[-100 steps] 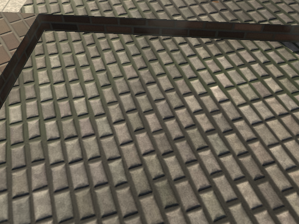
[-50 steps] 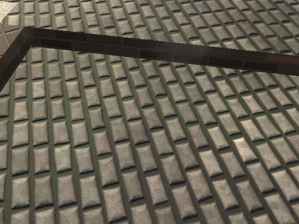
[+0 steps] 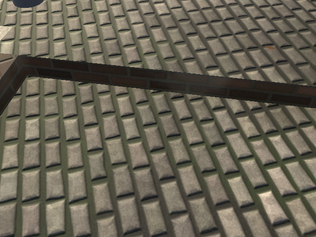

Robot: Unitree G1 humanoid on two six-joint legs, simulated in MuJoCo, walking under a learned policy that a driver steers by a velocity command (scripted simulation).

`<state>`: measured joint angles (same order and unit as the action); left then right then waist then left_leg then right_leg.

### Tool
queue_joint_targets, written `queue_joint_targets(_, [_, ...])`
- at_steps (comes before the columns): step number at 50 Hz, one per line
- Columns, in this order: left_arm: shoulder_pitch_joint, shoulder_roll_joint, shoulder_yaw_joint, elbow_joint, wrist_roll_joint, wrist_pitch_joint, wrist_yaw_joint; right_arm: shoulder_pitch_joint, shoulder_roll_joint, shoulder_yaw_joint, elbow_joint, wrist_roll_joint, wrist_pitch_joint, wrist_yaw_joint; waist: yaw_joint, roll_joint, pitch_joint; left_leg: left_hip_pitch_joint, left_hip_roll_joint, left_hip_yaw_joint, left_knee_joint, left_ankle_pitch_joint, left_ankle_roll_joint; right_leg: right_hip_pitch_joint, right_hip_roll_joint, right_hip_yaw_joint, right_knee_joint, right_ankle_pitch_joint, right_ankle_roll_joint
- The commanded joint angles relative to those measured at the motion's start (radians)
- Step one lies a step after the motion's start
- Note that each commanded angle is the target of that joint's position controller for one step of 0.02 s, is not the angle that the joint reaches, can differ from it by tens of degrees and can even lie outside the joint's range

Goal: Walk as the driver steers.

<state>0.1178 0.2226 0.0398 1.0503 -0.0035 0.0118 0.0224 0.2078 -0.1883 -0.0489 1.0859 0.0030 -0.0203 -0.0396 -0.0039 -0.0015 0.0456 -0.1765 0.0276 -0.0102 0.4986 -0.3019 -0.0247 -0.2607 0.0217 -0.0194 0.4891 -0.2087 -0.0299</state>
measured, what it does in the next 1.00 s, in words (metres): walks ahead, turning right: right foot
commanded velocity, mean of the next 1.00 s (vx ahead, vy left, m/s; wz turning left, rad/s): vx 0.40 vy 0.00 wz -0.33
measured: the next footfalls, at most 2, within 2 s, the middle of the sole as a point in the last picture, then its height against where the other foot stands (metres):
right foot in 0.64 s outside the picture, level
left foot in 1.14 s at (173, 186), level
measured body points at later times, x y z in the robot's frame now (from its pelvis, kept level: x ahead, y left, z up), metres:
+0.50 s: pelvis +0.15 +0.02 +0.00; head +0.17 +0.02 +0.45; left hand +0.34 +0.24 -0.13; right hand +0.03 -0.22 -0.14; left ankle +0.00 +0.13 -0.74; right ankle +0.29 -0.13 -0.69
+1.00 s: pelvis +0.42 -0.07 +0.01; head +0.44 -0.09 +0.46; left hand +0.54 +0.18 -0.11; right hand +0.54 -0.38 -0.08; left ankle +0.68 +0.04 -0.68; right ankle +0.35 -0.11 -0.74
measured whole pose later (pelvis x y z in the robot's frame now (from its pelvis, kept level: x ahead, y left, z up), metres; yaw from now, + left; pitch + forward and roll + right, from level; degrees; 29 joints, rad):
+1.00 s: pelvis +0.42 -0.07 +0.01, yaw -22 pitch +2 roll +0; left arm 0.32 0.25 0.07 0.89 -0.02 -0.06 0.01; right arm 0.01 -0.28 -0.07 0.78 -0.01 -0.12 -0.02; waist 0.08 0.03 0.02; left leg -0.67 0.09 -0.11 0.60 0.07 -0.04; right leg -0.12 0.14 0.13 0.34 -0.24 -0.11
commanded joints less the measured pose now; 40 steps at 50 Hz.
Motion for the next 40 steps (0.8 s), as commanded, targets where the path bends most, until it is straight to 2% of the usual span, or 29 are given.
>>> queue_joint_targets(1, [0.016,0.109,0.023,-0.018,-0.012,-0.003,0.005,0.054,-0.119,-0.022,-0.012,0.01,0.0,-0.007,0.004,0.005,-0.032,-0.095,-0.001,0.002,-0.07,-0.177,0.064,0.051,-0.025,0.036,-0.058,-0.278,-0.061])
queue_joint_targets(2, [0.023,0.12,0.026,-0.019,-0.016,-0.008,0.006,0.049,-0.116,-0.02,-0.021,0.013,-0.003,-0.008,0.006,-0.007,0.008,-0.133,-0.001,-0.003,-0.061,-0.277,0.079,0.015,-0.04,0.063,-0.078,-0.407,-0.074])
queue_joint_targets(4, [0.054,0.13,0.031,-0.017,-0.025,-0.031,0.004,0.041,-0.094,-0.013,-0.035,0.02,-0.027,-0.007,0.017,-0.046,0.07,-0.21,-0.001,-0.002,-0.01,-0.305,0.095,0.005,-0.102,0.162,-0.127,-0.514,-0.114])
queue_joint_targets(7, [0.151,0.174,0.046,0.001,-0.027,-0.065,-0.005,0.007,-0.064,-0.008,-0.059,0.021,-0.066,0.012,0.035,-0.139,0.057,-0.289,-0.022,0.041,0.155,-0.149,0.103,0.095,-0.267,0.438,-0.247,-0.537,-0.217])
queue_joint_targets(8, [0.151,0.182,0.047,-0.003,-0.024,-0.07,-0.008,0.004,-0.063,-0.008,-0.063,0.021,-0.072,0.019,0.028,-0.145,0.049,-0.264,-0.019,0.035,0.164,-0.135,0.117,0.077,-0.298,0.491,-0.264,-0.519,-0.237])
queue_joint_targets(10, [0.05,0.171,0.044,-0.043,-0.03,-0.076,-0.012,0.08,-0.062,-0.009,-0.035,0.022,-0.081,0.029,-0.035,-0.128,0.036,-0.11,-0.006,0.024,0.06,-0.101,0.152,-0.023,-0.267,0.407,-0.226,-0.404,-0.201])
queue_joint_targets(11, [-0.04,0.153,0.039,-0.078,-0.035,-0.076,-0.016,0.161,-0.075,-0.014,-0.003,0.023,-0.083,0.03,-0.085,-0.084,0.03,0.043,0.011,-0.01,-0.047,-0.075,0.173,-0.14,-0.2,0.289,-0.152,-0.308,-0.149])
queue_joint_targets(12, [-0.136,0.095,0.024,-0.123,-0.04,-0.085,-0.019,0.281,-0.148,-0.036,0.037,0.029,-0.087,0.025,-0.138,0.063,0.035,0.189,0.106,-0.168,-0.157,-0.103,0.21,-0.298,-0.079,0.102,0.062,-0.174,-0.075])
queue_joint_targets(13, [-0.15,0.061,0.016,-0.154,-0.036,-0.107,-0.023,0.374,-0.252,-0.065,0.068,0.03,-0.09,0.026,-0.143,0.28,0.021,0.399,0.269,-0.425,-0.25,0.039,0.264,-0.512,0.028,-0.049,0.332,-0.132,-0.015])
queue_joint_targets(14, [-0.146,0.108,0.029,-0.142,-0.03,-0.117,-0.024,0.404,-0.195,-0.051,0.068,0.007,-0.094,0.027,-0.154,0.236,0.032,0.481,0.356,-0.5,-0.227,0.256,0.289,-0.672,0.016,0.01,0.524,-0.346,-0.011])
queue_joint_targets(15, [-0.107,0.101,0.032,-0.123,-0.044,-0.12,-0.03,0.4,-0.141,-0.037,0.063,-0.008,-0.1,0.027,-0.127,0.148,0.027,0.515,0.352,-0.436,-0.183,0.374,0.268,-0.732,-0.006,0.108,0.643,-0.33,-0.033])
queue_joint_targets(16, [-0.071,0.08,0.029,-0.108,-0.058,-0.117,-0.036,0.368,-0.132,-0.033,0.048,-0.01,-0.102,0.029,-0.096,0.122,0.012,0.535,0.334,-0.36,-0.176,0.431,0.239,-0.769,-0.023,0.139,0.691,-0.264,-0.052])
queue_joint_targets(17, [-0.074,0.072,0.029,-0.108,-0.06,-0.112,-0.04,0.332,-0.12,-0.026,0.039,-0.002,-0.1,0.031,-0.08,0.101,0.026,0.518,0.325,-0.278,-0.197,0.462,0.209,-0.788,-0.045,0.144,0.677,-0.197,-0.064])
queue_joint_targets(18, [-0.086,0.07,0.033,-0.113,-0.055,-0.108,-0.042,0.294,-0.099,-0.015,0.026,-0.004,-0.095,0.03,-0.062,0.094,0.035,0.464,0.302,-0.202,-0.227,0.478,0.178,-0.748,-0.065,0.14,0.635,-0.125,-0.068])
queue_joint_targets(20, [-0.096,0.045,0.028,-0.124,-0.044,-0.093,-0.054,0.218,-0.089,-0.004,-0.007,-0.016,-0.088,0.026,-0.033,0.103,0.051,0.292,0.235,-0.073,-0.295,0.449,0.152,-0.601,-0.061,0.079,0.519,0.007,-0.046])
queue_joint_targets(23, [-0.223,0.0,0.006,-0.185,-0.025,-0.076,-0.071,0.193,-0.143,-0.009,-0.025,-0.019,-0.089,0.011,-0.05,0.102,0.1,0.073,0.181,0.071,-0.389,0.374,0.143,-0.377,-0.045,-0.039,0.278,0.177,-0.021])
queue_joint_targets(26, [-0.275,0.029,0.006,-0.231,-0.024,-0.067,-0.083,0.247,-0.185,-0.021,-0.007,-0.002,-0.091,0.005,-0.048,0.105,0.115,0.128,0.223,0.115,-0.384,0.503,0.143,-0.317,-0.04,-0.07,0.175,0.183,-0.059])
queue_joint_targets(28, [-0.251,0.069,0.022,-0.248,-0.022,-0.067,-0.089,0.231,-0.209,-0.028,-0.02,0.005,-0.086,0.002,-0.008,0.119,0.067,0.219,0.242,0.156,-0.267,0.848,0.123,-0.257,-0.001,-0.105,0.15,0.131,-0.099])
queue_joint_targets(29, [-0.197,0.093,0.034,-0.245,-0.021,-0.065,-0.091,0.222,-0.221,-0.032,-0.028,0.007,-0.08,-0.001,0.029,0.141,0.02,0.25,0.248,0.174,-0.168,1.03,0.11,-0.188,0.028,-0.127,0.161,0.096,-0.116])
queue_joint_targets(30, [-0.084,0.129,0.055,-0.223,-0.023,-0.06,-0.092,0.208,-0.233,-0.036,-0.039,0.005,-0.07,-0.004,0.09,0.157,-0.046,0.245,0.246,0.186,-0.014,1.15,0.098,-0.057,0.058,-0.137,0.154,0.081,-0.137])
queue_joint_targets(31, [0.069,0.178,0.085,-0.183,-0.026,-0.05,-0.085,0.191,-0.238,-0.035,-0.055,0.004,-0.066,-0.003,0.166,0.145,-0.127,0.158,0.219,0.191,0.19,1.131,0.077,0.164,0.078,-0.118,0.11,0.107,-0.169])
queue_joint_targets(32, [0.207,0.245,0.114,-0.16,-0.028,-0.037,-0.065,0.183,-0.222,-0.029,-0.082,-0.01,-0.073,0.001,0.218,0.038,-0.201,-0.104,0.168,0.186,0.506,0.788,0.044,0.443,-0.05,0.119,0.076,0.018,-0.222])
queue_joint_targets(33, [0.205,0.3,0.107,-0.174,-0.022,-0.043,-0.06,0.29,-0.056,0.018,-0.13,-0.012,-0.102,0.027,0.08,-0.226,-0.35,-0.469,-0.05,0.078,0.889,-0.225,0.001,0.696,-0.338,0.739,-0.083,-0.235,-0.419])
queue_joint_targets(34, [0.232,0.235,0.089,-0.168,-0.017,-0.054,-0.058,0.143,-0.137,-0.002,-0.16,0.025,-0.144,0.04,0.15,-0.142,-0.356,-0.558,-0.039,-0.111,0.991,-0.231,0.036,0.661,-0.338,0.849,-0.236,-0.304,-0.388])
queue_joint_targets(35, [0.168,0.199,0.078,-0.171,-0.013,-0.072,-0.057,0.059,-0.185,-0.017,-0.201,0.053,-0.16,0.039,0.127,-0.11,-0.198,-0.634,0.009,-0.095,0.962,-0.134,0.062,0.531,-0.313,0.703,-0.259,-0.226,-0.338])
queue_joint_targets(36, [0.078,0.169,0.067,-0.197,-0.015,-0.088,-0.062,0.042,-0.194,-0.021,-0.204,0.041,-0.166,0.027,0.072,0.007,-0.124,-0.576,0.057,-0.092,0.878,-0.047,0.068,0.356,-0.266,0.58,-0.27,-0.103,-0.304])
queue_joint_targets(37, [0.01,0.145,0.059,-0.218,-0.008,-0.096,-0.066,0.052,-0.2,-0.034,-0.198,0.019,-0.159,0.015,0.025,0.04,-0.087,-0.502,0.084,-0.088,0.804,-0.01,0.061,0.212,-0.222,0.485,-0.279,-0.008,-0.28])
queue_joint_targets(38, [-0.021,0.132,0.053,-0.233,0.002,-0.099,-0.064,0.085,-0.195,-0.04,-0.202,0.012,-0.143,0.012,-0.015,0.02,-0.079,-0.433,0.109,-0.1,0.76,0.007,0.055,0.12,-0.191,0.428,-0.294,0.033,-0.273])
queue_joint_targets(40, [-0.008,0.138,0.049,-0.235,-0.007,-0.097,-0.052,0.079,-0.173,-0.045,-0.228,-0.001,-0.117,0.008,-0.038,-0.01,-0.05,-0.4,0.123,-0.083,0.658,0.013,0.026,0.011,-0.165,0.372,-0.319,0.055,-0.273])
